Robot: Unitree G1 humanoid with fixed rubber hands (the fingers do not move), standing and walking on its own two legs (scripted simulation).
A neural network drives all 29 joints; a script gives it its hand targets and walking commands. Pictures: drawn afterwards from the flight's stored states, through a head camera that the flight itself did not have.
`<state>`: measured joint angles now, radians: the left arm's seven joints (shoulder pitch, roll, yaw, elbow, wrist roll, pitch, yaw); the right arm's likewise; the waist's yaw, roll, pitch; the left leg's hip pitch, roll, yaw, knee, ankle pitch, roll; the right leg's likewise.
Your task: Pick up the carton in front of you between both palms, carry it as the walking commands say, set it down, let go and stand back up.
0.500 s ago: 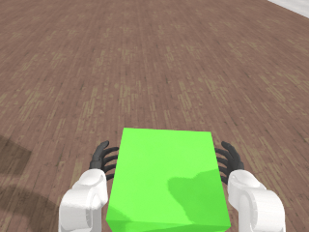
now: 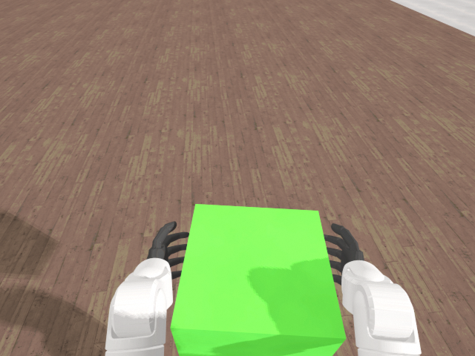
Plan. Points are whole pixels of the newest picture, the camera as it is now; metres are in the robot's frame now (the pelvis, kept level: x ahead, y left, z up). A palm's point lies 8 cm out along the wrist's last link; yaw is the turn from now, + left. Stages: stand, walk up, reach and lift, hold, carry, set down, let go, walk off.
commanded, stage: carry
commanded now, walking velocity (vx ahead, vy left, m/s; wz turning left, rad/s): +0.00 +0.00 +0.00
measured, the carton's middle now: (251, 298) +0.25 +0.00 -0.02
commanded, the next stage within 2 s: hold in 0.84 s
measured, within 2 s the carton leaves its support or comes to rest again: neither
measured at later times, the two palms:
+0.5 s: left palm (170, 270) +0.28 +0.14 +0.03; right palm (346, 271) +0.28 -0.16 +0.03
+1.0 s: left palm (180, 274) +0.27 +0.12 +0.04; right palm (363, 281) +0.26 -0.17 +0.04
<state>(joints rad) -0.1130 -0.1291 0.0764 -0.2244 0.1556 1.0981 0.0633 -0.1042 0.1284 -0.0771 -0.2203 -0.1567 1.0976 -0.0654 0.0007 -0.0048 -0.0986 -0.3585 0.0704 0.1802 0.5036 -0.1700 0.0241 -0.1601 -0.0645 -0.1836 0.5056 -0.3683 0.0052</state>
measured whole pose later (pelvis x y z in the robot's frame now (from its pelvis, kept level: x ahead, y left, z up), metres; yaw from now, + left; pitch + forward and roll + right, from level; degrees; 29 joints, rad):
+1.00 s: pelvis -0.02 -0.01 +0.01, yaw -4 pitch -4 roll +0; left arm -0.18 -0.14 0.15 0.12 0.24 0.71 0.04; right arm -0.22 0.14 -0.16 0.20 -0.25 0.68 -0.02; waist 0.01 -0.03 0.05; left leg -0.19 0.03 -0.02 0.37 -0.10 -0.03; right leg -0.05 0.01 -0.02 0.41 -0.29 -0.02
